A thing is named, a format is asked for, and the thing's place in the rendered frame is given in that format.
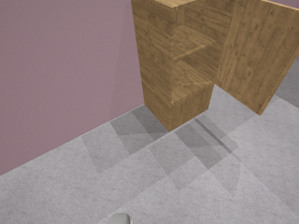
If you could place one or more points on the cupboard door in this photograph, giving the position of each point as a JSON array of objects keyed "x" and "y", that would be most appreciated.
[{"x": 261, "y": 44}]

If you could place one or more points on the left robot thigh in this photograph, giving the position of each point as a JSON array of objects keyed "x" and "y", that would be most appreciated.
[{"x": 121, "y": 218}]

